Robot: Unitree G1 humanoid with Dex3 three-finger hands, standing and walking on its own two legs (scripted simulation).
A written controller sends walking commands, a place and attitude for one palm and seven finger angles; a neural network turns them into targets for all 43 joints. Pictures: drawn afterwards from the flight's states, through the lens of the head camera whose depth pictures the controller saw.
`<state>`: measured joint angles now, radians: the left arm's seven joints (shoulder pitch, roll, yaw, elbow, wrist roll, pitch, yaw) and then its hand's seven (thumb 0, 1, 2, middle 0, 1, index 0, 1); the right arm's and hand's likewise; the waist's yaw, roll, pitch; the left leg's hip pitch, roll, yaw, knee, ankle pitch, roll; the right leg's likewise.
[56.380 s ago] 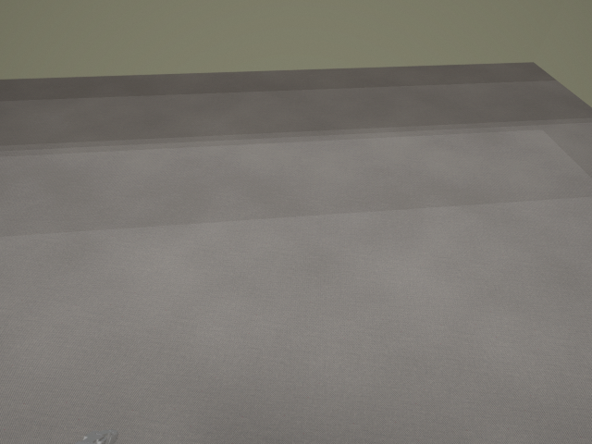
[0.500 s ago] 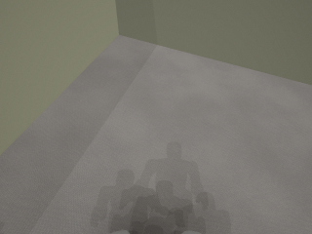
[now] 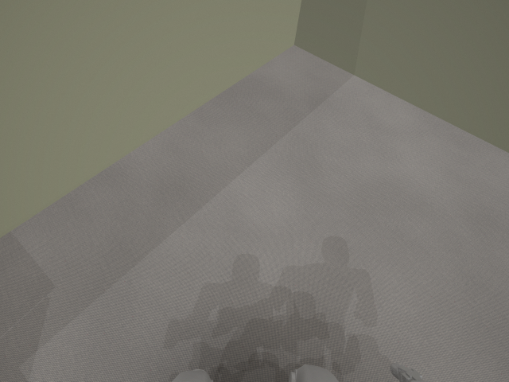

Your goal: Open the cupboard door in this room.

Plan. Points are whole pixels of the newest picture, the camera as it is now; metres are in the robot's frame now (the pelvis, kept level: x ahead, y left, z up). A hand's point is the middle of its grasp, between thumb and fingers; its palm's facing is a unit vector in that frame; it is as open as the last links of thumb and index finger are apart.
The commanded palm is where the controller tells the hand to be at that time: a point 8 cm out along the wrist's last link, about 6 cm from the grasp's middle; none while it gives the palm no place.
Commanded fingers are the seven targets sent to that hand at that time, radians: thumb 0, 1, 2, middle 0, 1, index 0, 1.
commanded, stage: turn to face it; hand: left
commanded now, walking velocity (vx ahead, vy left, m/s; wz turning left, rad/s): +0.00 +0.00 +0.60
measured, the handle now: out of the picture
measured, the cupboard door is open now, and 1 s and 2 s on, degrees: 47 47 47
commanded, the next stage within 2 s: none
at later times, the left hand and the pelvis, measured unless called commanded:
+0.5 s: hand out of the picture +0.02 +0.16 -0.17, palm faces +0.35 -0.91 -0.21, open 7.3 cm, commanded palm none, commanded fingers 0.00 0.90 0.90 -0.20 -0.30 -0.20 -0.30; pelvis +0.02 -0.04 +0.00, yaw +20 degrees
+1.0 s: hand out of the picture -0.01 +0.11 -0.15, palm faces +0.60 -0.77 -0.24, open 7.3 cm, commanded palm none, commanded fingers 0.00 0.90 0.90 -0.20 -0.30 -0.20 -0.30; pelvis +0.05 -0.09 +0.01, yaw +38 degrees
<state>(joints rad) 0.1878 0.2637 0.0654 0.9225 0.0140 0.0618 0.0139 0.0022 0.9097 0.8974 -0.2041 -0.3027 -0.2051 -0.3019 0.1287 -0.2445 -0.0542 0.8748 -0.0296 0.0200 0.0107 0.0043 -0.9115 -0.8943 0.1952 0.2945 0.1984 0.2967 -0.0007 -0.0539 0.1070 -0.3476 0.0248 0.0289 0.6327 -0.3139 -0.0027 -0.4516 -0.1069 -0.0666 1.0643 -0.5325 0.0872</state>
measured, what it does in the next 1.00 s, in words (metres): steps to the right, turning left: right foot, then left foot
